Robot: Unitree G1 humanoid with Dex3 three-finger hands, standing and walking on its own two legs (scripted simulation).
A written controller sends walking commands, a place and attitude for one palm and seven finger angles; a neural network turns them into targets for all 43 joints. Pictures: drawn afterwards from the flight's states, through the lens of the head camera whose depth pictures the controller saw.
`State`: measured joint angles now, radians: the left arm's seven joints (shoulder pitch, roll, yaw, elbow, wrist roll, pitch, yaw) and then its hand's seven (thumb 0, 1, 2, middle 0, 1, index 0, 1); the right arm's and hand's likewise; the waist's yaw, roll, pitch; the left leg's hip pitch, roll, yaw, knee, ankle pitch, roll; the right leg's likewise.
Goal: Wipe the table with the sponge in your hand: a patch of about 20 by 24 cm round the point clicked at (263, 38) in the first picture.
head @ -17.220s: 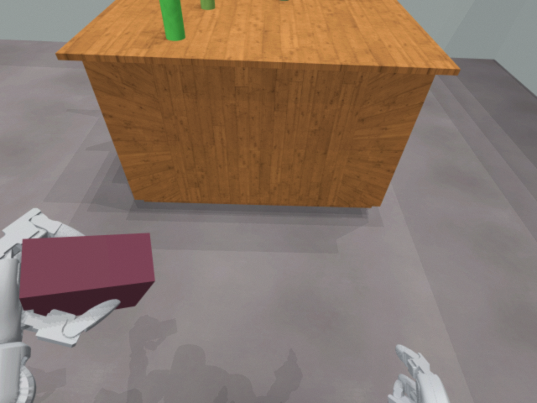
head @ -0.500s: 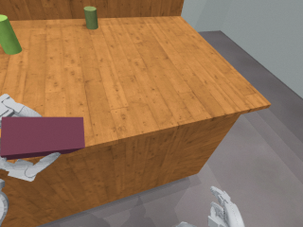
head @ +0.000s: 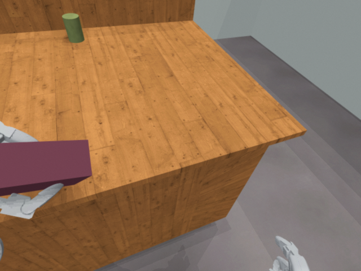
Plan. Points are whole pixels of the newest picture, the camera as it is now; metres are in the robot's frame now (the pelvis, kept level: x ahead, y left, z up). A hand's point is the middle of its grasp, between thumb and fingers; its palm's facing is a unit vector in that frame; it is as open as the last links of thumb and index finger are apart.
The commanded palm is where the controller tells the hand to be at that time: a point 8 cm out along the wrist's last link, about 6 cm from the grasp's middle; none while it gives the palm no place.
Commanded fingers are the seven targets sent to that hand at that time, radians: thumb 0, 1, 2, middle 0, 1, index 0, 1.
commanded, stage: shuffle to correct the standing spot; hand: left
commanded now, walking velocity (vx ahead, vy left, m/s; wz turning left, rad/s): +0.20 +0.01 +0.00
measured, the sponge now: (54, 167) +0.23 +0.23 +0.17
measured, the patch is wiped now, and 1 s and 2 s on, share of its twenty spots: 0.00 0.00 0.00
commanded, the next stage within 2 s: come to a stop and stand still in 0.02 s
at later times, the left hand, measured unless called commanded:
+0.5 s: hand (74, 152) +0.26 +0.21 +0.18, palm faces +0.44 -0.81 -0.38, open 9.8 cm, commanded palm +0.20 +0.25 +0.19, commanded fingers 0.00 0.10 1.30 -1.20 -1.60 -1.20 -1.60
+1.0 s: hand (53, 161) +0.25 +0.24 +0.16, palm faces +0.31 -0.87 -0.39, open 9.8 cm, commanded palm +0.19 +0.29 +0.19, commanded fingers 0.00 0.10 1.30 -1.20 -1.60 -1.20 -1.60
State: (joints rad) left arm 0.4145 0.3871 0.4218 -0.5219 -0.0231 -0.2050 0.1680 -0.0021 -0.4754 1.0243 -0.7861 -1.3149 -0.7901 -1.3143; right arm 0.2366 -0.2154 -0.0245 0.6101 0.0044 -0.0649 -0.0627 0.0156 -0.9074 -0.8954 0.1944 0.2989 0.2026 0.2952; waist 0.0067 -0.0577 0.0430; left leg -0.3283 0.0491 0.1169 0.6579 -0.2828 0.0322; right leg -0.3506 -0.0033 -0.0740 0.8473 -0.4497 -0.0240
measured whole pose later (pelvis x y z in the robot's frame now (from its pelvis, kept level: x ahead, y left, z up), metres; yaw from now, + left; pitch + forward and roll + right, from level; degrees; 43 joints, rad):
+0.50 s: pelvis +0.04 -0.04 +0.01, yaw +1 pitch -2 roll +1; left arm 0.45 0.34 0.33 -0.51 -0.02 -0.17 0.17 0.00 -0.47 1.03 -0.78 -1.31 -0.79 -1.31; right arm 0.17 -0.25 -0.01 0.59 0.00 -0.08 -0.06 0.01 -0.91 -0.90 0.20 0.30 0.21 0.30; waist 0.01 -0.01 0.07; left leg -0.25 0.02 0.04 0.53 -0.23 -0.01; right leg -0.29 -0.02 -0.11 0.57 -0.25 -0.04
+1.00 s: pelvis +0.02 +0.01 +0.02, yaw -1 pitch -3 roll +0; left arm 0.42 0.33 0.29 -0.40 -0.01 -0.21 0.09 0.00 -0.47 1.03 -0.78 -1.32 -0.79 -1.32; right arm 0.25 -0.19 0.03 0.57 0.02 -0.15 -0.02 0.01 -0.90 -0.89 0.20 0.30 0.21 0.30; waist 0.02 0.00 0.07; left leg -0.23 -0.02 0.11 0.47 -0.20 0.07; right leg -0.27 -0.04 -0.01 0.48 -0.21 0.01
